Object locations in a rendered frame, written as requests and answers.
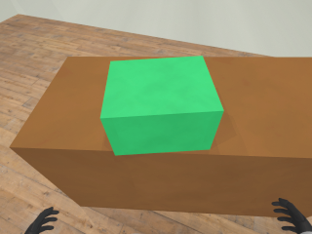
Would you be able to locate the pedestal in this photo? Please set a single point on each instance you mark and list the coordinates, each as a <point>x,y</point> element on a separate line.
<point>262,148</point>

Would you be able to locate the carton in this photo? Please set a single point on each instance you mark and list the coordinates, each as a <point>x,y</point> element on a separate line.
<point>159,105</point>

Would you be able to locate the robot right hand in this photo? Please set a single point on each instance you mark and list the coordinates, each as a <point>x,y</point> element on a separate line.
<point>300,222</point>

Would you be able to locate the robot left hand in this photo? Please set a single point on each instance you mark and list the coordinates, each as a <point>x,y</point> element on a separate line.
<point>36,226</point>

